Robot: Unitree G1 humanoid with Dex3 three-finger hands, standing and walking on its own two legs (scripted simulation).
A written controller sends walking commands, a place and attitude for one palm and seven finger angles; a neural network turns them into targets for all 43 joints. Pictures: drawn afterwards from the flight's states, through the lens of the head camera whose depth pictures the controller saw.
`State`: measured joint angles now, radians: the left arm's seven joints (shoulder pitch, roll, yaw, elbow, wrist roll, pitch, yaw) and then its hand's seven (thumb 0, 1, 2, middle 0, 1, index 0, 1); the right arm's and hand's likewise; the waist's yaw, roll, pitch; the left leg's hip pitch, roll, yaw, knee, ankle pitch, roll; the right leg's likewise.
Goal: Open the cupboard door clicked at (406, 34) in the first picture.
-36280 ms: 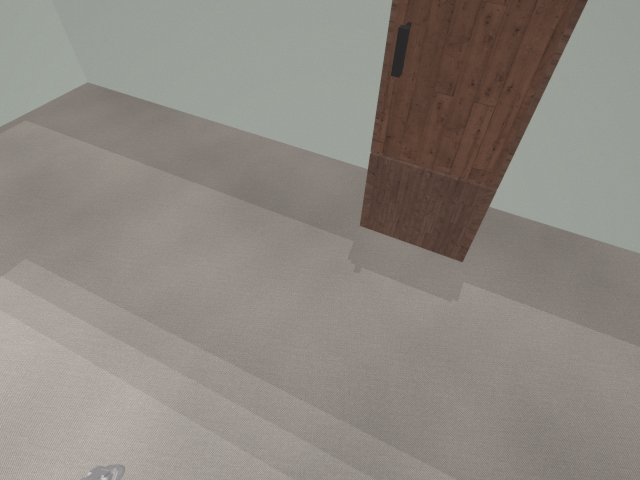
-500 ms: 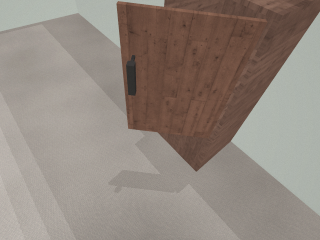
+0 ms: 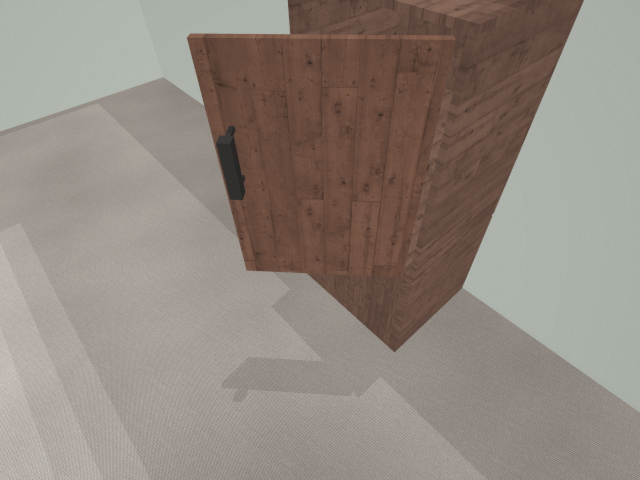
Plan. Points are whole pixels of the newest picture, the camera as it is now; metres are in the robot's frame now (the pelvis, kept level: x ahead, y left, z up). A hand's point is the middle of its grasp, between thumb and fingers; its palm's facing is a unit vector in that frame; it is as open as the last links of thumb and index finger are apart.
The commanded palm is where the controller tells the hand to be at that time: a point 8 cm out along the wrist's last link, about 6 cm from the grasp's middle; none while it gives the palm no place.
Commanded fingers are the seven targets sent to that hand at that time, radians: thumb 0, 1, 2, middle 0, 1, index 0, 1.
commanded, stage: come to a stop and stand still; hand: left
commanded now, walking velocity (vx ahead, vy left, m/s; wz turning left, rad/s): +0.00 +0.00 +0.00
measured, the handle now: (234, 162) +0.66 +0.20 +0.03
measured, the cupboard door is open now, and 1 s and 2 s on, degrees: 44 44 44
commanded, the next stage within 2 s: look again from close up in 0.90 s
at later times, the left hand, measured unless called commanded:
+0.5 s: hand out of the picture +0.05 +0.18 -0.17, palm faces +0.00 -0.97 -0.24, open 7.4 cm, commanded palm none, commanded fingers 0.00 0.90 0.90 -0.20 -0.30 -0.20 -0.30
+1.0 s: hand out of the picture +0.08 +0.20 -0.16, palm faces +0.00 -0.96 -0.26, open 7.4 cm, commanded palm none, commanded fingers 0.00 0.90 0.90 -0.20 -0.30 -0.20 -0.30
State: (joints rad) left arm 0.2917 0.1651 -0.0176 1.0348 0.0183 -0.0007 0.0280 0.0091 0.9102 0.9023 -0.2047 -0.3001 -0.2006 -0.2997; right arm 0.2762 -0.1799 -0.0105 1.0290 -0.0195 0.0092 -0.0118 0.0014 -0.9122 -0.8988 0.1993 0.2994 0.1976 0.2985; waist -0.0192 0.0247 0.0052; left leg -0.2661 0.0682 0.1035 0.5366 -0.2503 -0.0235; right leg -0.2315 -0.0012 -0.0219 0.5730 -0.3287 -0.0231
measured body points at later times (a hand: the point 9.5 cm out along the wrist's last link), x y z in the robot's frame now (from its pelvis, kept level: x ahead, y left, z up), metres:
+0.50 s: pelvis +0.03 -0.01 +0.00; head +0.04 -0.01 +0.45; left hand +0.05 +0.23 -0.15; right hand +0.05 -0.25 -0.15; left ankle +0.02 +0.14 -0.73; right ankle -0.01 -0.10 -0.73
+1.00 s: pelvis +0.05 -0.01 +0.01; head +0.06 -0.01 +0.46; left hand +0.08 +0.25 -0.14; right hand +0.09 -0.26 -0.15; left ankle +0.02 +0.14 -0.73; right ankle -0.01 -0.10 -0.73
